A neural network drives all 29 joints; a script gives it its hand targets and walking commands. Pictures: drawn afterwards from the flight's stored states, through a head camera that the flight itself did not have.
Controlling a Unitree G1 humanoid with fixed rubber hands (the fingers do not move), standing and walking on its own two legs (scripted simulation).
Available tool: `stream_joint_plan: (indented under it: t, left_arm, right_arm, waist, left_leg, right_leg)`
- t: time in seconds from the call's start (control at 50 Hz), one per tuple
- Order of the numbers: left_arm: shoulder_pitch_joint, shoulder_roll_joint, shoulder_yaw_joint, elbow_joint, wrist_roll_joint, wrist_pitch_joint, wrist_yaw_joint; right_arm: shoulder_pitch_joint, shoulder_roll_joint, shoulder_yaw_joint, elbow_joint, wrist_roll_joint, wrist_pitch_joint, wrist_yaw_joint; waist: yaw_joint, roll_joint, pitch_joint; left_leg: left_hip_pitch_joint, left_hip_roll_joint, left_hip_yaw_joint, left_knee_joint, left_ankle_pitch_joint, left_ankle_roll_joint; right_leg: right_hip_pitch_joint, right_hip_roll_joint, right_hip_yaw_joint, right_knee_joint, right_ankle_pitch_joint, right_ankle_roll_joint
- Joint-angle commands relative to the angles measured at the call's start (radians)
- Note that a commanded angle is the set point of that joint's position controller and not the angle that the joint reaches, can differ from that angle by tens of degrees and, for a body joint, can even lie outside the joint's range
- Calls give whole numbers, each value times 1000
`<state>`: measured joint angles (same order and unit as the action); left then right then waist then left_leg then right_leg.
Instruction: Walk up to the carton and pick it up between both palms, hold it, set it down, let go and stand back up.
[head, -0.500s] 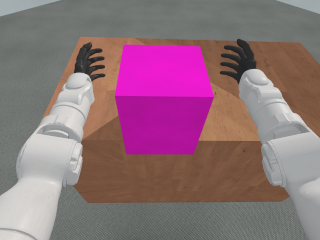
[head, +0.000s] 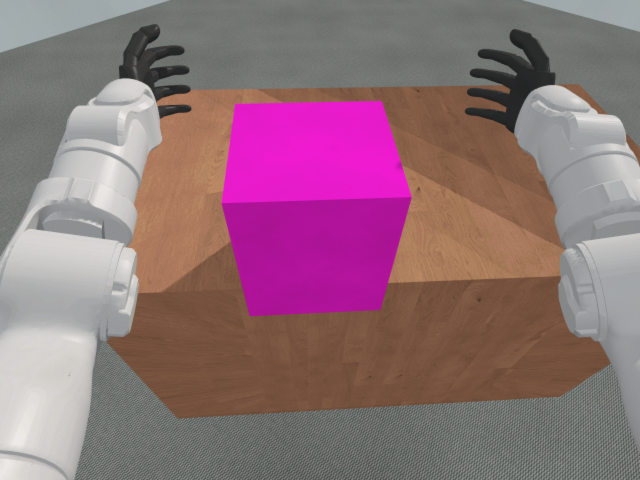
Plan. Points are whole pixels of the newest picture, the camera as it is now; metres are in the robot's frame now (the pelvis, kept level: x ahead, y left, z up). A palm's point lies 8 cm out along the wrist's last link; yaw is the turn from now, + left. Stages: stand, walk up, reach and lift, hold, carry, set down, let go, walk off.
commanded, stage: set down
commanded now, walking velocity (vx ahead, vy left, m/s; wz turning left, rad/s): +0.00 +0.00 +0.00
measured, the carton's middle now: (312, 213) +0.48 +0.04 +0.05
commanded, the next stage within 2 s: none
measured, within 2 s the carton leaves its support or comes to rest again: neither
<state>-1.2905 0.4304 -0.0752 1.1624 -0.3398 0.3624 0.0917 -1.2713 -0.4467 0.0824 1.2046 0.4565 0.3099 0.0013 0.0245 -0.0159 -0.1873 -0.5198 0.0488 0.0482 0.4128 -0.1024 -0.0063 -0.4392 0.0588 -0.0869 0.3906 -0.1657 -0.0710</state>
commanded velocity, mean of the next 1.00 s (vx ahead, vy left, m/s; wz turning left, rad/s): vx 0.00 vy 0.00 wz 0.00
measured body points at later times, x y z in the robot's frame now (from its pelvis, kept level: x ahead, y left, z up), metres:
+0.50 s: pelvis +0.01 -0.01 +0.01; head +0.01 +0.02 +0.46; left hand +0.43 +0.25 +0.18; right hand +0.46 -0.17 +0.20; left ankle +0.05 +0.12 -0.74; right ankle +0.01 -0.08 -0.74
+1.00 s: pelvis +0.00 +0.00 +0.01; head -0.02 +0.02 +0.46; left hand +0.38 +0.24 +0.13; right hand +0.40 -0.16 +0.15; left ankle +0.05 +0.12 -0.74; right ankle +0.01 -0.08 -0.74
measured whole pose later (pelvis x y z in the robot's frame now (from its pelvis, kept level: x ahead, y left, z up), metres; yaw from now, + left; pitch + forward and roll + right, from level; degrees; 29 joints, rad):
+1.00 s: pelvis +0.00 +0.00 +0.01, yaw +0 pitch +0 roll +0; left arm -0.58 0.26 0.16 0.53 -0.12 0.42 0.03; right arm -0.63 -0.22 0.02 0.63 0.32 0.26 -0.11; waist 0.03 -0.05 -0.05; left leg -0.24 0.03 0.03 0.34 -0.10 -0.01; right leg -0.17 0.06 -0.06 0.35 -0.18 -0.07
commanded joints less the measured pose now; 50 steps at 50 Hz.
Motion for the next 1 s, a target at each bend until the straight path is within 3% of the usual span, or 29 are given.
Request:
stream_joint_plan:
  t: [0.0,0.08,0.14,0.18,0.28,0.36,0.42,0.52,0.6,0.68,0.8,0.88,0.98]
  left_arm:
    - [-402,204,83,-99,12,-25,-18]
    - [-368,231,114,-148,23,-38,-36]
    - [-339,225,118,-194,31,-36,-50]
    - [-313,205,109,-235,36,-28,-57]
    - [-206,122,86,-377,69,29,-72]
    - [-43,64,125,-542,138,76,-83]
    - [64,48,181,-684,189,94,-77]
    - [133,67,264,-834,211,89,-50]
    - [82,86,282,-780,177,59,-26]
    - [134,54,262,-664,155,24,-26]
    - [270,4,253,-628,187,18,-66]
    - [348,-31,253,-766,218,29,-64]
    - [470,-82,248,-993,244,46,-39]
  right_arm:
    - [-499,-100,64,-211,36,4,-4]
    - [-469,-80,82,-264,44,8,-35]
    - [-432,-83,67,-275,41,7,-61]
    - [-395,-93,46,-276,38,3,-75]
    - [-256,-138,-46,-277,12,-14,-93]
    - [-99,-134,-95,-342,-13,-37,-94]
    - [-5,-108,-100,-426,-20,-53,-88]
    - [40,-45,-73,-603,-26,-61,-71]
    - [-17,-1,-60,-693,-45,-43,-63]
    - [34,36,-40,-696,-61,-34,-64]
    - [158,40,-77,-683,-111,-53,-106]
    - [268,44,-121,-703,-144,-73,-120]
    - [425,51,-143,-742,-147,-97,-98]
  waist:
    - [73,-90,-473]
    - [60,-150,-509]
    - [27,-126,-505]
    - [1,-75,-498]
    - [-60,114,-474]
    - [-60,199,-427]
    - [-36,196,-373]
    - [7,85,-269]
    - [31,-22,-198]
    - [42,-72,-216]
    - [15,-40,-227]
    - [-12,19,-191]
    - [-27,97,-135]
  left_leg:
    - [146,-35,-43,-46,81,46]
    - [58,-47,-36,-66,79,62]
    - [82,-47,-40,-70,103,53]
    - [153,-43,-45,-62,142,36]
    - [473,-29,-55,-2,321,-40]
    - [640,-27,-52,28,436,-80]
    - [651,-36,-44,20,447,-82]
    - [527,-50,-27,-30,263,-31]
    - [357,-50,-14,-69,7,30]
    - [333,-45,-11,-60,-48,56]
    - [381,-49,-13,-77,-18,45]
    - [463,-51,-17,-83,46,15]
    - [575,-47,-29,-73,150,-23]
  right_leg:
    - [348,-66,117,-7,310,113]
    - [489,-83,147,22,448,136]
    - [499,-83,146,27,509,138]
    - [458,-73,131,18,513,131]
    - [251,-28,66,-38,438,92]
    - [201,-7,38,-77,395,73]
    - [235,-1,31,-83,372,76]
    - [285,-14,51,-93,235,93]
    - [267,-50,97,-109,28,98]
    - [264,-72,132,-118,-52,95]
    - [336,-75,143,-110,40,101]
    - [320,-55,120,-113,62,91]
    - [253,-28,86,-123,64,72]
